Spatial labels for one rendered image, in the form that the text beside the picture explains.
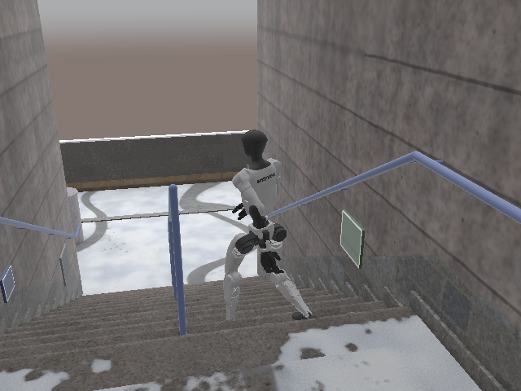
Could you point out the robot left upper arm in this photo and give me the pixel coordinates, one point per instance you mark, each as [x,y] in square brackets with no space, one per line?
[241,181]

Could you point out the robot right foot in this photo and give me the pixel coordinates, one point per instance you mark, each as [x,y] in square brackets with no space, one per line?
[299,316]

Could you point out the robot right shin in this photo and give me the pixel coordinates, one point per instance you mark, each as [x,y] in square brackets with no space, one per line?
[289,290]

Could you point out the robot right upper arm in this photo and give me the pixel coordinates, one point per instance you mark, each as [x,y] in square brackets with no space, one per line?
[278,167]

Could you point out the robot right hand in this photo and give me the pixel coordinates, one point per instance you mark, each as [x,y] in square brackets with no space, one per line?
[242,214]

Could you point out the left robot forearm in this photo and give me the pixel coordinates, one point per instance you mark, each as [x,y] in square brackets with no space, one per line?
[261,229]

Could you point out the robot left hand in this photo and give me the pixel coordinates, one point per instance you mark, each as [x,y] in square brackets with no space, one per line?
[267,260]

